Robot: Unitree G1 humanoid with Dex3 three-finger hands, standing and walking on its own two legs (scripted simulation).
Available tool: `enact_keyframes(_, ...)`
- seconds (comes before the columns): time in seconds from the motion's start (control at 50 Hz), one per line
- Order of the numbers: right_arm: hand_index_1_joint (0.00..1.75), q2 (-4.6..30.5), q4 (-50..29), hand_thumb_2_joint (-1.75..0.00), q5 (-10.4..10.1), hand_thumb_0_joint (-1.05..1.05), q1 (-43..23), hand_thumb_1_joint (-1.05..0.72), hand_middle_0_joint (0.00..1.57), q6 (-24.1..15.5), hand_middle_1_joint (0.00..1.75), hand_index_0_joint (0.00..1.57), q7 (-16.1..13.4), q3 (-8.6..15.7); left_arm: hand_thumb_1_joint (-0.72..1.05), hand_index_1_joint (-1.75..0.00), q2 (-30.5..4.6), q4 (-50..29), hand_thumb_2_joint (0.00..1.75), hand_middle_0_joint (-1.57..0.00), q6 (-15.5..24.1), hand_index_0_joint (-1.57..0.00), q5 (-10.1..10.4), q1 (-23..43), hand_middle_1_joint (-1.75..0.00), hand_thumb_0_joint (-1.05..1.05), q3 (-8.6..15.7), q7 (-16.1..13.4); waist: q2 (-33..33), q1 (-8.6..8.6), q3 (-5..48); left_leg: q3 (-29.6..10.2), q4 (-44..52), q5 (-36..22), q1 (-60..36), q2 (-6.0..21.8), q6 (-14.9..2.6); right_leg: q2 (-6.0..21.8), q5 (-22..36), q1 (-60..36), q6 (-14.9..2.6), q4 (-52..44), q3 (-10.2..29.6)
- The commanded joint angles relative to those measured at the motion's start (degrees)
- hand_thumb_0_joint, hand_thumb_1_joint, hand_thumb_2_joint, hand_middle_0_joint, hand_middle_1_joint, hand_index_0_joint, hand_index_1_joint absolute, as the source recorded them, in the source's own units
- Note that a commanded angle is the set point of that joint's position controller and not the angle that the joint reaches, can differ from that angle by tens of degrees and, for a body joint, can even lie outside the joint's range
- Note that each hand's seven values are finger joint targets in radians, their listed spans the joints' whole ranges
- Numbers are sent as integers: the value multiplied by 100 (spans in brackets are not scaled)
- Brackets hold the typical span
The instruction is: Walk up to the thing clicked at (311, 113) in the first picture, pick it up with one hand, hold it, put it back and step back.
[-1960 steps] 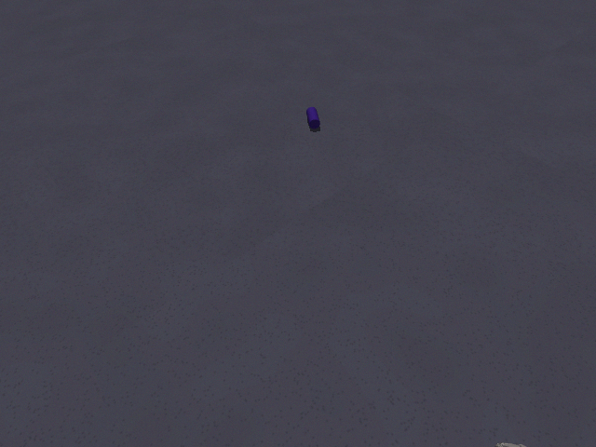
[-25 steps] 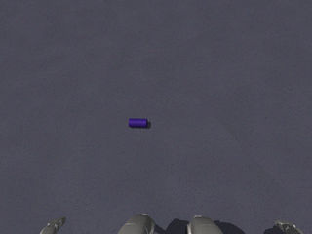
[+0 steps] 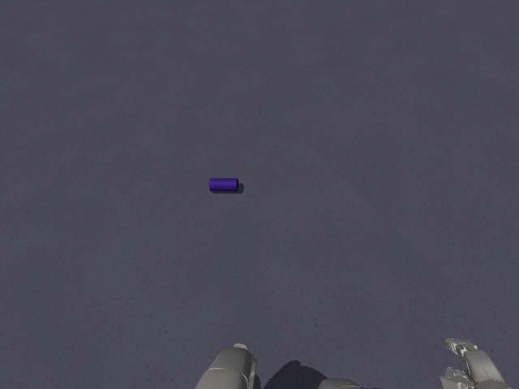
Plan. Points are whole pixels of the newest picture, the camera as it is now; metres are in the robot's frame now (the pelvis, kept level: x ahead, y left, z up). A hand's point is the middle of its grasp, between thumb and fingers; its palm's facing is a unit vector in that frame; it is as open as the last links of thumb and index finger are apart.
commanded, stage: step back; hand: left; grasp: from above
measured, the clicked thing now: (224, 184) +1.03 +0.27 -0.72
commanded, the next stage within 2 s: stand in 1.34 s
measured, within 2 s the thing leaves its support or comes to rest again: neither
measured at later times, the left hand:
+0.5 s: hand out of the picture -0.01 +0.28 -0.13, palm faces +0.08 -0.91 -0.40, open 7.4 cm
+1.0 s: hand out of the picture +0.06 +0.30 -0.14, palm faces +0.08 -0.93 -0.36, open 7.4 cm
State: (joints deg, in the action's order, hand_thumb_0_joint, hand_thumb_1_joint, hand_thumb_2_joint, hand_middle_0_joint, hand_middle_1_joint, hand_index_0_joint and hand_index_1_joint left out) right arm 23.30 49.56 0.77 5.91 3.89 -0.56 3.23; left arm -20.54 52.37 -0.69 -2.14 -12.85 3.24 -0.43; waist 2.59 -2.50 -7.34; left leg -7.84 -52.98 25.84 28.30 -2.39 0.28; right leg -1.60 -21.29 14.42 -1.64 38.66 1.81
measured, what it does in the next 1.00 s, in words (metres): steps on the spot: left foot, then left foot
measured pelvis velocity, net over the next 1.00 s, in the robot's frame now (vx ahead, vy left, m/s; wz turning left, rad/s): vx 0.01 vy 0.03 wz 0.07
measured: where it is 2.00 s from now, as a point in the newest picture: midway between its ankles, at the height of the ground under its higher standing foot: outside the picture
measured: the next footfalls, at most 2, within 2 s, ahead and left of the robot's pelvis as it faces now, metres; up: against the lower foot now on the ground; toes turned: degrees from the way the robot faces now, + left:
left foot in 0.22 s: +0.00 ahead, +0.15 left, +0.00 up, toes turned +2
left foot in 0.72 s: +0.07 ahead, +0.17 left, +0.00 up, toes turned +6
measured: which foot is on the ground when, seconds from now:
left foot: up 0.00-0.20, down 0.22-0.48, up 0.50-0.70, down 0.72-1.00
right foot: down 0.00-1.00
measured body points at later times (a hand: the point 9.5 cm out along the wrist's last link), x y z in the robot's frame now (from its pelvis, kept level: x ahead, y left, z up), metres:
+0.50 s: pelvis -0.04 +0.00 +0.01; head -0.04 -0.01 +0.46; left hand -0.01 +0.33 -0.11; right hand +0.04 -0.30 -0.12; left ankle -0.05 +0.14 -0.71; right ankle -0.01 -0.10 -0.72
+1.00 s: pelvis +0.01 +0.03 +0.01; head +0.03 +0.04 +0.46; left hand +0.05 +0.35 -0.12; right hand +0.14 -0.25 -0.11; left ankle +0.03 +0.16 -0.72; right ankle -0.01 -0.10 -0.72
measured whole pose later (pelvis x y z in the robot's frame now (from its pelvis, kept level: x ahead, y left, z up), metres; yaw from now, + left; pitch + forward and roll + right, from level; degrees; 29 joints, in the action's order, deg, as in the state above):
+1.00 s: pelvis +0.01 +0.03 +0.01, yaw +4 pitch -2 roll +0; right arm 18.4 59.7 0.7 4.1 -1.0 0.4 1.3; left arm -21.6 60.2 1.2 -0.2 -8.6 1.6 -0.1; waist -0.3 -1.3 -4.1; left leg 1.4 -31.7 14.3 15.4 2.4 0.9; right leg 0.5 -19.0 9.7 0.8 30.6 0.4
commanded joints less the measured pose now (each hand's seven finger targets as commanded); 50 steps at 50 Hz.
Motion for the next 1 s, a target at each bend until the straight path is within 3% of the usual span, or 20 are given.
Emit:
enact_keyframes(0.0, 30, 1035, -180, -90, -8, 0, 290, -90, 20, -187, 30, 20, -49, 256, 90, -30, -1640, -592, 90, -20, 246, -20, -33, 714, -30, 0, 487, -155, -824, 281, 343, -206, -1282, -73, -171, -183, 50, 1522, 474, 667, -924, -1671, 1373)
enact_keyframes(0.12, 30, 916, -103, -90, 136, 0, 17, -90, 20, -352, 30, 20, 109, 242, 90, -30, -1742, -362, 90, -20, 259, -20, -78, 43, -30, 0, 527, -49, -1315, -204, 336, 440, 1319, 595, -389, 145, 66, 1565, -1743, -160, -894, -1980, 1637)
enact_keyframes(0.18, 30, 897, 306, -90, 110, 0, 701, -90, 20, -453, 30, 20, 122, 326, 90, -30, -1641, -394, 90, -20, 159, -20, -28, 362, -30, 0, 398, 7, -1174, 233, 424, 857, 3012, -409, -2129, 32, -162, 1322, -1472, 789, -608, -1623, 1059)
enact_keyframes(0.2, 30, 1052, 401, -90, 157, 0, 923, -90, 20, -502, 30, 20, 101, 406, 90, -30, -1338, -404, 90, -20, 150, -20, -22, 224, -30, 0, 291, 17, -552, 343, 561, 253, 3259, -258, -2784, 278, -265, 1046, -1260, 1310, -424, -959, 700)
enact_keyframes(0.22, 30, 1471, 385, -90, 180, 0, 866, -90, 20, -529, 30, 20, 81, 459, 90, -30, -1044, -419, 90, -20, 165, -20, 93, 508, -30, 0, 197, 41, 671, 462, 564, -1921, 3870, 1676, -2416, 1420, -759, 329, -1279, 1954, 22, -11, 48)
enact_keyframes(0.24, 30, 1787, 293, -90, 149, 0, 730, -90, 20, -530, 30, 20, 99, 498, 90, -30, -1467, -330, 90, -20, 153, -20, 101, 684, -30, 0, 357, 11, 624, 514, 191, -2616, 4369, 2891, -1142, 2122, -1314, 247, -1233, 1459, 67, 1006, -44)
enact_keyframes(0.28, 30, 1296, 194, -90, 170, 0, 206, -90, 20, -641, 30, 20, 71, 322, 90, -30, -1317, -217, 90, -20, 206, -20, 132, 430, -30, 0, 310, 70, 23, 187, 13, -1822, 4087, 1521, -1199, 1726, -1151, 379, -594, 1266, 37, 1132, 334)
enact_keyframes(0.36, 30, 1350, 256, -90, 188, 0, 263, -90, 20, -578, 30, 20, 122, 377, 90, -30, -1234, 14, 90, -20, 292, -20, 91, 74, -30, 0, 348, 137, 794, 267, 315, -864, 3764, 1041, -1105, 1384, -956, 175, -487, 289, 96, -73, -346)
enact_keyframes(0.42, 30, 926, 212, -90, 90, 0, 201, -90, 20, -423, 30, 20, 130, 237, 90, -30, -1179, 238, 90, -20, 387, -20, -1, -393, -30, 0, 386, 23, 203, -82, 467, -124, 2464, 620, -253, 930, -537, 22, 270, -1345, -12, -1641, -278)
enact_keyframes(0.46, 30, 683, 59, -90, 68, 0, 73, -90, 20, -435, 30, 20, 77, 149, 90, -30, -2045, 193, 90, -20, 439, -20, -77, -505, -30, 0, 591, -43, -1253, -263, 298, 332, 297, 745, 934, -59, -146, 2184, -2360, -1123, -911, -2914, 3112)
enact_keyframes(0.48, 30, 1040, 128, -90, 101, 0, 187, -90, 20, -447, 30, 20, 43, 261, 90, -30, -2118, 2, 90, -20, 460, -20, -48, -67, -30, 0, 608, -41, -733, -110, -94, -143, -157, 559, 645, 304, -104, 2652, -2423, -319, -1320, -2904, 3350)
enact_keyframes(0.54, 30, 945, 383, -90, 57, 0, 666, -90, 20, -518, 30, 20, 92, 274, 90, -30, -1633, -54, 90, -20, 529, -20, 25, 228, -30, 0, 481, -41, -589, 131, -31, -126, 55, -146, 244, 441, -96, 1826, -1076, -254, -923, -2568, 1828)
enact_keyframes(0.62, 30, 760, 416, -90, 89, 0, 660, -90, 20, -553, 30, 20, 149, 233, 90, -30, -1575, -74, 90, -20, 490, -20, 16, 456, -30, 0, 387, 7, -1124, 155, 331, 669, 1336, -195, -769, 486, 7, 1607, 782, 37, -843, -2028, 825)
enact_keyframes(0.68, 30, 681, 578, -90, 114, 0, 800, -90, 20, -619, 30, 20, 72, 251, 90, -30, -1395, -112, 90, -20, 361, -20, 126, 537, -30, 0, 255, 21, -875, 342, 693, 1070, 2750, -1519, -1836, 177, -35, 1220, 2212, 158, -514, -875, 260)
enact_keyframes(0.72, 30, 1040, 527, -90, 165, 0, 717, -90, 20, -674, 30, 20, -7, 314, 90, -30, -1011, -138, 90, -20, 305, -20, 193, 309, -30, 0, 101, 22, 19, 279, 1104, -227, 3010, -2285, -2365, 1201, -369, 704, 1761, 528, -100, -92, 6)
enact_keyframes(0.74, 30, 1365, 392, -90, 128, 0, 311, -90, 20, -680, 30, 20, -18, 296, 90, -30, -983, -36, 90, -20, 216, -20, 279, 259, -30, 0, 98, 7, 458, 139, 1031, -1166, 3349, -1450, -1564, 1886, -912, 223, 2, 302, 62, 119, -216)
enact_keyframes(0.76, 30, 1457, 387, -90, 82, 0, 112, -90, 20, -651, 30, 20, 2, 312, 90, -30, -1212, 142, 90, -20, 166, -20, 250, 234, -30, 0, 173, -12, 418, 150, 855, -1220, 3429, -1040, -1027, 2044, -1214, 265, -724, -195, 51, 267, -127)
enact_keyframes(0.84, 30, 1079, 458, -90, 45, 0, -377, -90, 20, -580, 30, 20, 1, 170, 90, -30, -1240, 442, 90, -20, 258, -20, 155, 16, -30, 0, 129, -34, 499, 0, 837, -158, 2854, -1684, -1081, 1358, -509, 466, 855, -562, -25, -1099, 93)
enact_keyframes(0.88, 30, 886, 569, -90, -12, 0, -249, -90, 20, -589, 30, 20, 1, 90, 90, -30, -1372, 424, 90, -20, 304, -20, 150, 379, -30, 0, 150, -18, 92, 194, 961, 172, 2757, -1816, -1284, 1039, -283, 706, 1522, -639, -110, -1161, 433)
enact_keyframes(0.98, 30, 880, 793, -90, -26, 0, -415, -90, 20, -604, 30, 20, -14, 80, 90, -30, -1311, 508, 90, -20, 328, -20, 192, 577, -30, 0, 93, -58, -113, 211, 1303, 477, 2546, -3387, -2123, 1067, -323, 784, 2616, -640, -44, -1241, 349)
